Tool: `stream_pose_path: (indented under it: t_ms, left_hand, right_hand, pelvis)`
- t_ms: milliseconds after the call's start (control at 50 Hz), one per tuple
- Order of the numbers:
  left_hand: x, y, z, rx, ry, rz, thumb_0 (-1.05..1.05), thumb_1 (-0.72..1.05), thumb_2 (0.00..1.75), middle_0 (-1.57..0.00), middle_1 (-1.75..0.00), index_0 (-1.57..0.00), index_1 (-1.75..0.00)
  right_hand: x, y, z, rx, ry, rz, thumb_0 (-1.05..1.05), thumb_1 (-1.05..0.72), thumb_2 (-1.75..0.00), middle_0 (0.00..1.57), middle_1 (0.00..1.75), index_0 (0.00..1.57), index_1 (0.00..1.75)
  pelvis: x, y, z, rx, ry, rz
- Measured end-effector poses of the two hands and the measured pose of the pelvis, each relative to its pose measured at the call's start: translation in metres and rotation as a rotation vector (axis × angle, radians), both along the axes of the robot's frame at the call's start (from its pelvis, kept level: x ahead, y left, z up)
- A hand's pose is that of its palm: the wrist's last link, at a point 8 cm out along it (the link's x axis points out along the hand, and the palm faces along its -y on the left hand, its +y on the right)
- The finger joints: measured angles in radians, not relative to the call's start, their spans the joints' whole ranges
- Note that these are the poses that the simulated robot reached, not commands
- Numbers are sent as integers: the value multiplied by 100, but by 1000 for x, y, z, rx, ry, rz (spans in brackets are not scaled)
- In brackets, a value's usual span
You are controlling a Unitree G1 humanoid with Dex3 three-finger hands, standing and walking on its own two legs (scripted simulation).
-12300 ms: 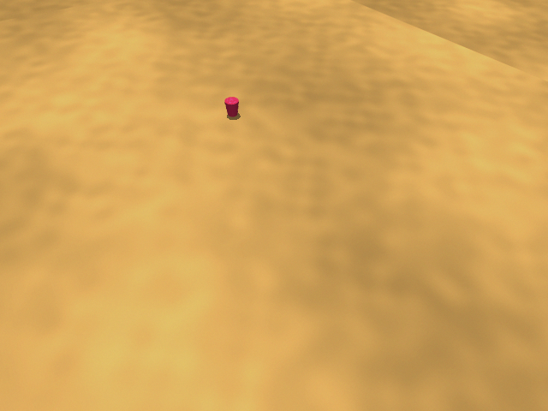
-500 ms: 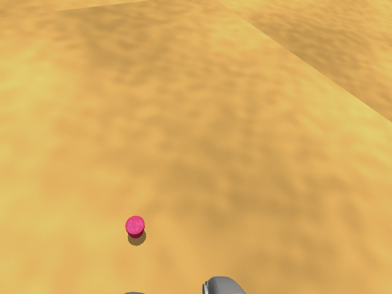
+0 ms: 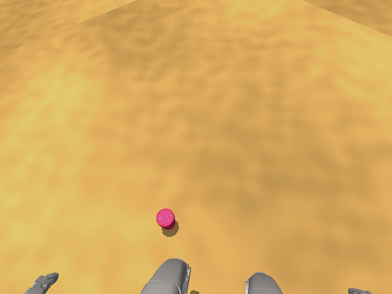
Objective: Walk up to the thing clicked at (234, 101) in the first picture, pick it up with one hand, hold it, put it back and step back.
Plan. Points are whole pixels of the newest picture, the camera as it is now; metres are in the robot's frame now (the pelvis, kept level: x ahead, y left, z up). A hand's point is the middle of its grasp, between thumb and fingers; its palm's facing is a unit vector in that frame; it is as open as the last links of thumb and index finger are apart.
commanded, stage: walk up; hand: left
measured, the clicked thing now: (167, 220) +0.48 +0.23 -0.69
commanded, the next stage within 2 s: stand in 1.00 s
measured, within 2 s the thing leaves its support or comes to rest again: neither
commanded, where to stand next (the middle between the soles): +0.08 +0.01 m, yaw -2 degrees
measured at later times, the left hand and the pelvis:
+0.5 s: hand out of the picture +0.07 +0.25 -0.15, palm faces -0.07 -0.94 -0.34, open 7.4 cm; pelvis -0.01 -0.03 -0.01, yaw -2 degrees
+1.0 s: hand out of the picture +0.03 +0.35 -0.09, palm faces +0.03 -0.78 -0.62, open 7.4 cm; pelvis -0.01 +0.01 -0.01, yaw +1 degrees
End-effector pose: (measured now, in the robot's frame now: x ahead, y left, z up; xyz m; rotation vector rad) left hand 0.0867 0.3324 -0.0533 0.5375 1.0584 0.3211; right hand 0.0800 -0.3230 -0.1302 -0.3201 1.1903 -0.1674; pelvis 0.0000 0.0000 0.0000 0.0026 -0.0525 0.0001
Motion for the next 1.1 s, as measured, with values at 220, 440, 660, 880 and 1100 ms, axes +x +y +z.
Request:
stream_pose_path:
  t_ms: [220, 440, 660, 880, 1100]
  left_hand:
    - [-18, 51, -38, -72, 49, 80, 1, 91, 90, -20, -30, -20, -30]
    - [-23, -11, -67, -244, 138, -2, 1, 91, 90, -21, -30, -20, -30]
    - [-57, -59, -27, -126, 114, 37, 1, 91, 90, -21, -30, -21, -30]
    - [-77, 10, 34, 120, 122, 107, 1, 90, 90, -21, -30, -21, -30]
    - [-51, 35, -30, -56, 46, 113, 1, 91, 90, -20, -30, -20, -30]
  right_hand:
    - [-18, 51, 11, -31, -3, 26, 0, -90, -90, 20, 30, 20, 30]
    - [-62, -30, 65, -228, -32, -22, 0, -90, -90, 21, 30, 21, 31]
    - [-38, -82, 39, -147, 41, -30, 0, -91, -90, 20, 29, 20, 30]
    - [14, -6, -7, 57, -22, 34, 0, -91, -90, 20, 30, 20, 30]
    - [17, 53, 8, 15, -84, 86, 0, -90, -90, 20, 30, 20, 30]
  pelvis:
    - [-10, 32, -9, 7, -11, 7]
    - [-12, -8, -1, 12, -2, -44]
    - [3, -45, 7, -17, -11, -15]
    - [-5, -16, 7, 19, -2, 4]
    - [-14, 20, -7, 38, -15, 28]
